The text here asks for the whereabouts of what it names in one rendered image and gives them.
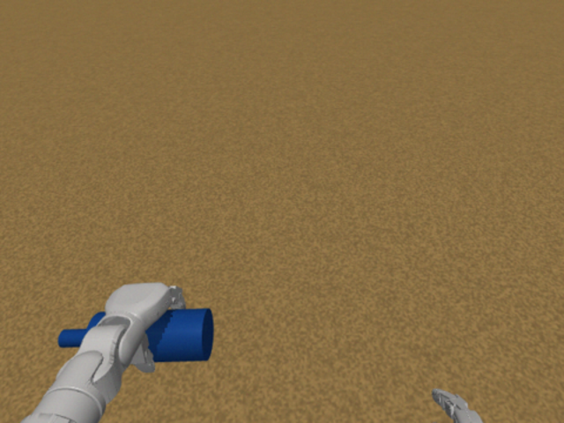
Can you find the right robot hand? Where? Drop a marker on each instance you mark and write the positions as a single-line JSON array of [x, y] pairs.
[[456, 408]]

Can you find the bottle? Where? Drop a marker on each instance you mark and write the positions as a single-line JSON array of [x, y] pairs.
[[179, 335]]

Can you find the left robot arm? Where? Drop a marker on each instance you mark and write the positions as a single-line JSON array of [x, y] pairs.
[[92, 378]]

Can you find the left robot hand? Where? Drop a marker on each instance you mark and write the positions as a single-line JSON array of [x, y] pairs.
[[148, 302]]

